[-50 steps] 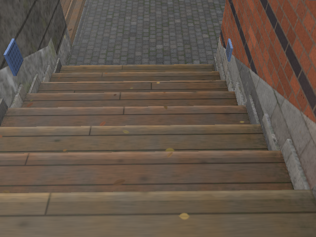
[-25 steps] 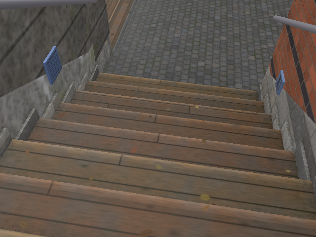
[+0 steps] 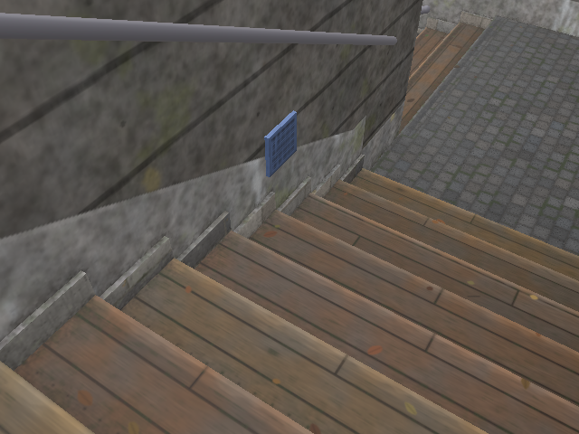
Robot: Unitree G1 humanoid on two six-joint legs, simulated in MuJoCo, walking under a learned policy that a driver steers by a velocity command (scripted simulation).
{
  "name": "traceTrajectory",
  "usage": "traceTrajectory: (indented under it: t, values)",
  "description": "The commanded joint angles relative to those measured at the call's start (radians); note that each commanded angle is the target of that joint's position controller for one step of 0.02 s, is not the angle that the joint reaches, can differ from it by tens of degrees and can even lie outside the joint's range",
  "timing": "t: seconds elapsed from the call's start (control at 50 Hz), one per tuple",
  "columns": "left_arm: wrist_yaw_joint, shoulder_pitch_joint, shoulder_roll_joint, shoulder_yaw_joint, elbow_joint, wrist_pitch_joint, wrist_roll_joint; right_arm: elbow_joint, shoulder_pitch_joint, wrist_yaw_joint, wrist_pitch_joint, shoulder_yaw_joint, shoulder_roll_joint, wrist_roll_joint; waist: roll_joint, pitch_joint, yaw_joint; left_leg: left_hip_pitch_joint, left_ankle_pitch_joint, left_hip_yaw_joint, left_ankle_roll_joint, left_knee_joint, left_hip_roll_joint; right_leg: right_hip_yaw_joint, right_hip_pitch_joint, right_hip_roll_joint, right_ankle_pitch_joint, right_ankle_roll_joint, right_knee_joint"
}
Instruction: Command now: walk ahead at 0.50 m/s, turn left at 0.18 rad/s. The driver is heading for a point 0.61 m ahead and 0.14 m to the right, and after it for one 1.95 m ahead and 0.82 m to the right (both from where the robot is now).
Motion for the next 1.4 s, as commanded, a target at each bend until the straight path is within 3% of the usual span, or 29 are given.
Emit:
traceTrajectory:
  t: [0.02,0.1,0.18,0.2,0.24,0.26,0.3,0.32,0.34,0.36,0.38,0.44,0.66,0.7,0.72,0.74,0.78,0.84,0.88,0.94,1.02,1.08,1.14,1.18,1.2,1.22,1.26,1.32,1.4]
  values:
    - [-0.042,-0.048,0.1,0.011,-0.039,-0.016,0.007,-0.061,0.011,0.01,0.017,0.003,-0.017,-0.006,-0.116,0.077,-0.084,0.103,0.094,0.024,0.03,-0.041,-0.013,0.151,-0.142,-0.267,0.26,-0.221,-0.086]
    - [-0.008,-0.049,0.118,0.009,-0.031,-0.021,0.029,-0.086,0.02,-0.006,-0.001,-0.013,-0.068,0.005,-0.097,0.076,-0.099,0.032,0.056,-0.043,0.059,0.01,0.002,0.184,0.002,-0.336,0.244,-0.199,0.026]
    - [0.01,-0.014,0.203,0.029,-0.018,0.0,-0.031,-0.123,0.002,-0.017,-0.019,-0.036,-0.071,0.04,-0.099,0.075,-0.103,0.4,-0.077,0.184,0.057,-0.289,-0.121,0.089,-0.092,-0.243,0.33,-0.162,0.215]
    - [-0.001,0.043,0.195,0.028,0.003,0.005,0.004,-0.099,0.097,-0.024,-0.033,-0.05,-0.094,0.047,-0.075,0.011,-0.124,0.643,0.02,0.154,0.095,-0.253,-0.12,0.053,-0.205,-0.188,0.335,-0.119,0.389]
    - [-0.041,0.009,-0.006,-0.022,-0.086,-0.007,0.023,0.027,0.596,-0.032,-0.05,-0.058,-0.153,0.006,0.189,-0.25,-0.296,1.128,0.023,-0.565,0.435,-0.459,0.269,0.127,-0.711,0.059,-0.5,-0.021,1.03]
    - [-0.035,-0.219,0.055,0.002,-0.165,-0.009,-0.017,0.056,0.547,-0.028,-0.077,-0.07,-0.138,-0.013,0.086,0.078,-0.308,0.88,-0.154,-0.529,0.362,-0.524,0.277,0.231,-0.901,0.006,-0.411,-0.068,1.044]
    - [0.006,-0.211,0.093,0.022,-0.151,0.015,0.007,0.028,0.341,-0.017,-0.071,-0.028,-0.025,0.034,0.0,0.065,-0.163,0.581,-0.119,-0.348,0.318,-0.513,0.241,0.195,-0.717,-0.11,-0.241,-0.076,1.043]
    - [0.007,-0.042,0.128,0.047,-0.117,0.06,-0.055,0.017,0.255,-0.038,-0.028,-0.059,-0.12,0.101,0.061,0.106,-0.063,0.511,0.209,-0.275,0.237,-0.53,0.21,0.209,-0.593,-0.131,-0.22,-0.026,0.881]
    - [0.006,-0.014,0.105,0.042,-0.09,0.097,-0.052,0.003,0.233,-0.046,-0.016,-0.048,-0.104,0.074,0.048,0.07,-0.073,0.427,0.287,-0.157,0.227,-0.54,0.171,0.152,-0.479,-0.101,-0.183,0.006,0.883]
    - [-0.023,-0.102,-0.058,-0.018,-0.123,0.064,0.07,0.009,0.247,-0.053,-0.037,0.002,0.082,-0.012,-0.019,0.111,-0.082,0.382,0.06,-0.129,0.236,-0.526,0.181,0.21,-0.553,-0.15,0.0,-0.038,0.95]
    - [-0.031,-0.116,-0.087,-0.03,-0.129,0.046,0.088,-0.011,0.196,-0.08,-0.055,0.029,0.134,-0.035,-0.048,0.105,-0.074,0.362,0.003,-0.092,0.194,-0.5,0.142,0.27,-0.583,-0.176,0.197,-0.05,0.763]
    - [-0.059,-0.171,0.004,-0.006,-0.142,0.03,0.039,0.036,0.295,-0.083,-0.065,0.024,0.035,-0.037,0.01,0.056,-0.119,0.167,-0.103,0.09,0.178,-0.356,0.026,0.131,-0.378,-0.102,0.655,-0.043,0.499]
    - [-0.024,-0.376,0.077,0.007,-0.206,0.063,0.045,0.182,0.54,-0.081,-0.028,0.065,-0.035,0.023,-0.053,0.23,-0.202,0.384,-0.194,-0.029,0.102,0.027,0.154,0.069,-0.293,-0.118,0.408,-0.036,0.056]
    - [-0.02,0.126,0.155,0.061,-0.047,0.038,0.028,0.188,0.482,-0.027,-0.006,0.047,-0.123,-0.046,-0.167,0.063,0.046,0.172,0.034,0.125,0.041,0.549,0.063,-0.022,0.305,-0.052,0.615,-0.104,0.084]
    - [-0.034,0.307,0.304,0.1,0.01,0.046,0.019,0.202,0.657,0.022,0.0,0.077,0.039,-0.032,-0.377,-0.289,0.0,-0.091,-0.661,0.173,-0.066,1.094,-0.072,0.247,0.805,-0.285,1.261,-0.37,0.455]
    - [-0.039,0.422,0.317,0.115,0.045,0.044,0.025,0.112,0.519,0.048,-0.014,0.076,0.014,0.002,-0.19,-0.371,0.097,-0.323,-0.715,0.035,-0.096,1.258,-0.11,0.446,0.972,-0.343,1.288,-0.434,0.468]
    - [-0.031,0.254,0.259,0.104,0.014,0.032,0.02,-0.075,0.157,0.025,-0.072,0.045,-0.072,0.065,-0.071,-0.062,0.11,-0.746,-0.606,-0.044,-0.075,1.192,-0.045,0.615,0.705,-0.422,0.534,-0.404,0.317]
    - [-0.037,-0.157,-0.001,-0.017,-0.093,0.007,0.047,-0.012,0.238,-0.04,-0.037,0.057,-0.001,-0.021,0.012,0.182,-0.156,-0.232,-0.054,-0.133,0.037,0.519,0.127,0.437,-0.327,-0.277,0.156,-0.319,0.115]
    - [-0.033,-0.158,0.04,-0.019,-0.094,-0.012,-0.006,-0.031,0.178,-0.032,-0.008,0.065,0.035,-0.036,-0.047,0.151,-0.14,0.021,0.128,-0.02,0.027,0.252,0.068,0.372,-0.565,-0.168,-0.003,-0.32,0.078]
    - [-0.037,-0.156,0.169,-0.002,-0.128,-0.033,0.033,-0.032,0.295,-0.011,-0.003,0.079,0.031,-0.032,-0.036,0.073,-0.201,0.339,0.236,0.079,-0.008,0.321,-0.009,0.329,-0.771,-0.075,0.166,-0.264,0.301]
    - [0.041,0.276,0.0,-0.039,0.001,-0.019,-0.006,-0.118,-0.152,-0.006,-0.008,0.089,-0.021,-0.051,-0.023,0.104,0.115,-0.479,0.535,-0.143,-0.061,-0.263,0.057,0.595,0.064,-0.111,-0.237,-0.239,0.652]
    - [-0.022,0.099,0.122,-0.033,-0.066,0.023,0.053,-0.156,-0.07,-0.003,0.008,0.091,-0.015,-0.007,-0.099,0.136,-0.022,0.316,0.598,0.015,-0.025,-0.223,-0.002,0.563,-0.696,-0.045,-0.42,-0.225,0.575]
    - [-0.031,0.05,0.136,-0.031,-0.099,0.026,0.018,-0.103,0.113,-0.016,0.007,0.045,-0.118,0.005,-0.029,0.174,-0.128,0.566,0.43,0.038,0.005,-0.455,-0.015,0.595,-0.631,-0.015,-0.447,-0.159,0.773]
    - [-0.085,0.162,0.096,-0.041,-0.041,0.023,0.031,0.022,0.479,-0.015,-0.025,-0.021,-0.214,0.008,0.092,-0.071,-0.222,1.016,0.595,-0.035,0.202,-0.305,0.13,0.443,-0.689,0.083,-0.3,0.002,1.367]
    - [-0.091,0.442,-0.055,-0.06,0.01,0.027,0.006,-0.002,0.463,0.02,-0.027,-0.038,-0.275,-0.01,0.251,-0.357,-0.08,1.299,1.07,-0.17,0.366,-0.001,0.338,0.294,-0.926,0.109,-0.62,0.007,1.866]
    - [-0.094,0.34,0.021,-0.056,-0.088,0.032,-0.009,-0.021,0.434,0.046,-0.01,-0.036,-0.281,-0.015,0.177,-0.338,-0.144,1.224,0.675,-0.473,0.433,-0.185,0.431,0.28,-1.143,0.12,-0.581,0.019,2.003]
    - [-0.042,0.045,0.027,-0.055,-0.128,0.045,-0.009,-0.024,0.257,0.029,-0.013,0.019,-0.077,-0.022,-0.056,0.045,-0.126,0.673,-0.324,-0.323,0.197,-0.424,0.313,0.284,-1.185,-0.044,-0.163,0.003,1.791]
    - [-0.04,0.08,-0.024,-0.063,-0.12,0.06,0.005,0.028,0.254,-0.028,-0.067,0.046,0.048,-0.004,-0.018,0.159,-0.012,0.235,-0.226,-0.167,0.144,-0.502,0.227,0.261,-0.931,-0.186,0.105,-0.025,1.41]
    - [-0.079,-0.086,0.044,-0.028,-0.145,0.047,0.012,0.138,0.425,-0.077,-0.105,0.048,0.0,-0.045,0.057,0.126,-0.135,0.344,-0.125,-0.086,0.185,-0.568,0.252,0.242,-0.967,-0.161,0.327,-0.035,0.973]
